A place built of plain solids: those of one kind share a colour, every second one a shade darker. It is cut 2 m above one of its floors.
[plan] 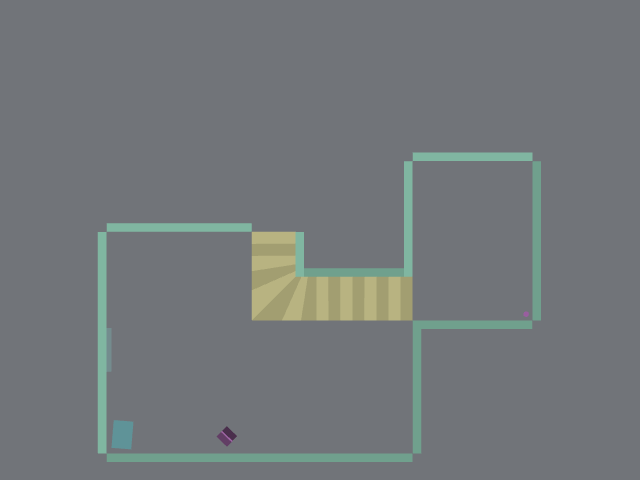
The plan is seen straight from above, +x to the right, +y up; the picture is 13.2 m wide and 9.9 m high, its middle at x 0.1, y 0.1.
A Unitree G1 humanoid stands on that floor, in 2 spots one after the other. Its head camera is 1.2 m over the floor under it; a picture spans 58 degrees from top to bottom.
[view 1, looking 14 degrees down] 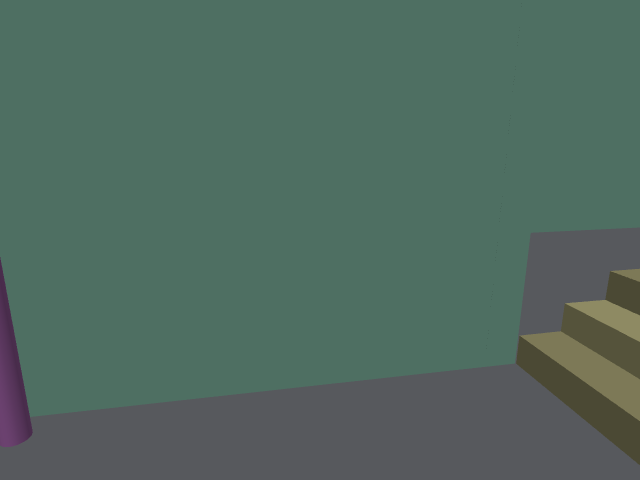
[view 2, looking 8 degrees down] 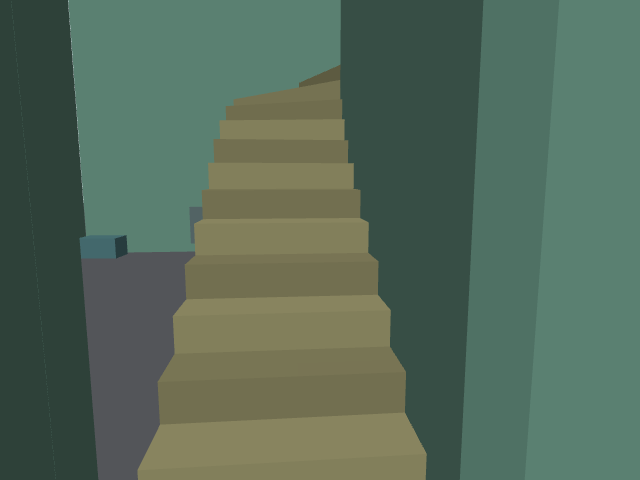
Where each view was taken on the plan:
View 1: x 3.43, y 0.29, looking -101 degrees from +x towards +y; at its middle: wall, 1.94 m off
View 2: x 3.01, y -1.11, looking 175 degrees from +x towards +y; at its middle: tread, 2.27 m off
